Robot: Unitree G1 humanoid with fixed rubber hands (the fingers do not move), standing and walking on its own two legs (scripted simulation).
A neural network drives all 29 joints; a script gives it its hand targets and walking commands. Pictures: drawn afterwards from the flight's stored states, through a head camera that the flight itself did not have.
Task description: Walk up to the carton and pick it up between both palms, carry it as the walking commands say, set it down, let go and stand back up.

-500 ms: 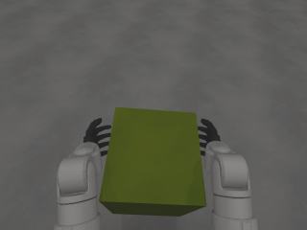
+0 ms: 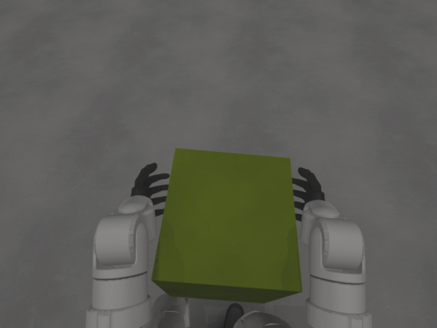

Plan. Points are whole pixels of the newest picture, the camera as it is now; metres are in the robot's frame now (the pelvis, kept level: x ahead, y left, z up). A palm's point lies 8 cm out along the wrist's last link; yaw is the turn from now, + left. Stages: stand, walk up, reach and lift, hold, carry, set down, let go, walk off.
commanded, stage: carry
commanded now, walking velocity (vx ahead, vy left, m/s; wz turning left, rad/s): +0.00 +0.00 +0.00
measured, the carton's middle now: (224, 233) +0.28 +0.01 -0.05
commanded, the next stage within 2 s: none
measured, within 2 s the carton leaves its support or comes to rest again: neither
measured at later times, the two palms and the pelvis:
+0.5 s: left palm (188, 95) +0.50 +0.08 +0.10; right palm (336, 110) +0.47 -0.20 +0.09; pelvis +0.20 -0.03 +0.00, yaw -4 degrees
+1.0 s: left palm (229, 77) +0.57 +0.01 +0.09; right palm (365, 89) +0.54 -0.27 +0.08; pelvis +0.27 -0.11 +0.00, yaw -3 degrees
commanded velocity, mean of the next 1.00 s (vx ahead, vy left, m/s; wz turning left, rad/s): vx -0.07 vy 0.00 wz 0.00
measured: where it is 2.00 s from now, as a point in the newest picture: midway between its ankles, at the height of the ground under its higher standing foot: outside the picture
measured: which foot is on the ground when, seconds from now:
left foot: up 0.00-0.26, down 0.28-0.54, up 0.56-0.74, down 0.76-0.92, up 0.94-1.00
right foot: down 0.00-0.76, up 0.78-0.88, down 0.90-1.00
